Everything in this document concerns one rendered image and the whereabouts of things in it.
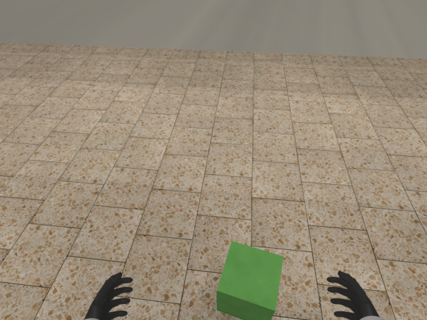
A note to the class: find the robot right hand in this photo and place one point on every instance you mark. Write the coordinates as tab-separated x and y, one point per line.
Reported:
360	304

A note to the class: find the robot left hand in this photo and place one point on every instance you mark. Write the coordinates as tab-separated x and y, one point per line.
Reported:
103	302

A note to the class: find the carton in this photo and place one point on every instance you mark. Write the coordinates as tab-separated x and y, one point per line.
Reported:
249	285

